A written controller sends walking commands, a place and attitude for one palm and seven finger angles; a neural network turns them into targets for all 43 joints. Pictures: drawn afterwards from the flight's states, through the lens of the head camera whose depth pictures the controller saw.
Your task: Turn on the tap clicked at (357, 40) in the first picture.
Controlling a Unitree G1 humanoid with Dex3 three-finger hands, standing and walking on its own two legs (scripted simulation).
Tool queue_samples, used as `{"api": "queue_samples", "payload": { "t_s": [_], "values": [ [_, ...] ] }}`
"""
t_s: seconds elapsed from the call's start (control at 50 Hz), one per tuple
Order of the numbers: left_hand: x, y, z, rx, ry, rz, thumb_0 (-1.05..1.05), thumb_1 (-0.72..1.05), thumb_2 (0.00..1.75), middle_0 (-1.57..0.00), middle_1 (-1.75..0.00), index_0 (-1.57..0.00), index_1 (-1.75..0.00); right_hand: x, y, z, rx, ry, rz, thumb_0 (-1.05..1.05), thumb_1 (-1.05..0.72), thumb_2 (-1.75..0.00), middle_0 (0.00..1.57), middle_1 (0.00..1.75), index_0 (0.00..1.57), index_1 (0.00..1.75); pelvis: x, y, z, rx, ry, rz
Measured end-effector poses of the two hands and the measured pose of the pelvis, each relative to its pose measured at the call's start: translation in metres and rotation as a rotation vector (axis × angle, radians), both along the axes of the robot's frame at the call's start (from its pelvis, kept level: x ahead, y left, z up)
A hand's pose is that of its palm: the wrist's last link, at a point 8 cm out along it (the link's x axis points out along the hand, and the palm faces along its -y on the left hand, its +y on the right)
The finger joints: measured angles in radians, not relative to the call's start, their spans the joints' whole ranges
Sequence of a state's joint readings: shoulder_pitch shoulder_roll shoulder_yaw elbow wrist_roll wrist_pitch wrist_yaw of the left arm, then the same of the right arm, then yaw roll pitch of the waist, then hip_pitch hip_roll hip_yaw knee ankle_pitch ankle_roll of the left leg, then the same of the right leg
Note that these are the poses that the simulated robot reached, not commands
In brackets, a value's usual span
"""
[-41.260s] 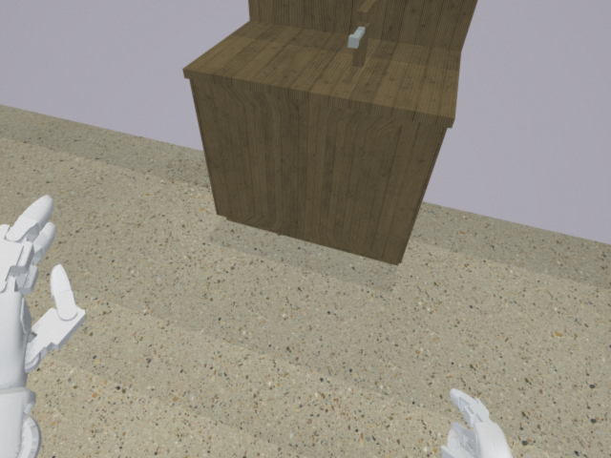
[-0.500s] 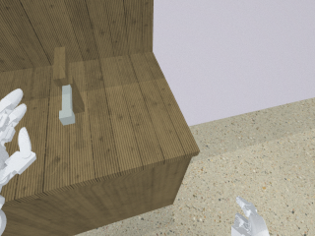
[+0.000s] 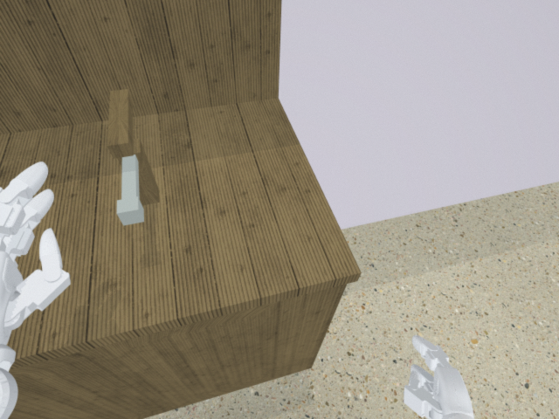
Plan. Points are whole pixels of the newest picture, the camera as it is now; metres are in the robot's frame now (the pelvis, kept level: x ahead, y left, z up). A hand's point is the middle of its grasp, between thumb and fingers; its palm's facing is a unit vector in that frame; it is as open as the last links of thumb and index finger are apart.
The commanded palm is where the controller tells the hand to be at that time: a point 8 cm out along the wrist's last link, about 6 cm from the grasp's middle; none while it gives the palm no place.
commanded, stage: shuffle to correct the standing spot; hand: left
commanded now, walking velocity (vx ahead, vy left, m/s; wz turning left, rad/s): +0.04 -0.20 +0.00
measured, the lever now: (130, 211) +0.35 +0.25 +0.09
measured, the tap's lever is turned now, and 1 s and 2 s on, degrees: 0 0 0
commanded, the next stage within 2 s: none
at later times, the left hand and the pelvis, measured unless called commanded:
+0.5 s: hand (65, 278) +0.21 +0.24 +0.16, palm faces +0.31 -0.88 -0.36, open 7.4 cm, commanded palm +0.16 +0.28 +0.18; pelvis -0.01 +0.00 +0.00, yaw -1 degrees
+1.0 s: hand (86, 264) +0.23 +0.23 +0.16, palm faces +0.29 -0.87 -0.39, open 7.4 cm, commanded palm +0.18 +0.27 +0.18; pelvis +0.01 +0.00 +0.00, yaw -2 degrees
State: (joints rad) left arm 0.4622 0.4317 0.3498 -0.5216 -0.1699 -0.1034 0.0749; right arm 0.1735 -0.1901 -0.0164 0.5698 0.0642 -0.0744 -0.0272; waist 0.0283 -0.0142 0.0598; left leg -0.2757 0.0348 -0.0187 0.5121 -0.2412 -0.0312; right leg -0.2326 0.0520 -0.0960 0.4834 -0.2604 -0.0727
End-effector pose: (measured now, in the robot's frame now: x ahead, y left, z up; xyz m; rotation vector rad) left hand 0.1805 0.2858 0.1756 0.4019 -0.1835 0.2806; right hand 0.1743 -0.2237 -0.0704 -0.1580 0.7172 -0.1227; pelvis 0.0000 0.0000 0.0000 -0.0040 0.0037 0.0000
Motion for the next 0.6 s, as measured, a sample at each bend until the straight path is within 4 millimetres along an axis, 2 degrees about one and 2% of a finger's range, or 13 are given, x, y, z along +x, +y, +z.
{"api": "queue_samples", "payload": {
  "t_s": [0.24,0.42,0.6],
  "values": [
    [-0.005,0.002,0.003,0.012,-0.002,-0.006,0.02,0.89,0.9,-0.21,-0.3,-0.21,-0.31,-0.017,0.003,-0.001,-0.001,0.022,-0.014,0.02,-0.91,-0.9,0.2,0.3,0.2,0.3,-0.006,0.005,0.001,-0.005,-0.003,-0.008],
    [-0.005,0.0,0.004,0.011,0.001,0.005,0.02,0.89,0.9,-0.21,-0.3,-0.21,-0.31,-0.016,0.003,-0.001,0.007,0.007,-0.013,0.02,-0.91,-0.9,0.2,0.3,0.2,0.3,-0.007,0.005,0.002,-0.007,-0.006,-0.017],
    [0.003,-0.006,-0.001,-0.006,0.015,0.003,0.02,0.89,0.9,-0.21,-0.3,-0.21,-0.31,-0.011,-0.002,0.001,0.0,-0.003,-0.02,0.01,-0.91,-0.9,0.2,0.3,0.2,0.3,-0.003,0.002,0.002,-0.01,-0.01,-0.028]
  ]
}}
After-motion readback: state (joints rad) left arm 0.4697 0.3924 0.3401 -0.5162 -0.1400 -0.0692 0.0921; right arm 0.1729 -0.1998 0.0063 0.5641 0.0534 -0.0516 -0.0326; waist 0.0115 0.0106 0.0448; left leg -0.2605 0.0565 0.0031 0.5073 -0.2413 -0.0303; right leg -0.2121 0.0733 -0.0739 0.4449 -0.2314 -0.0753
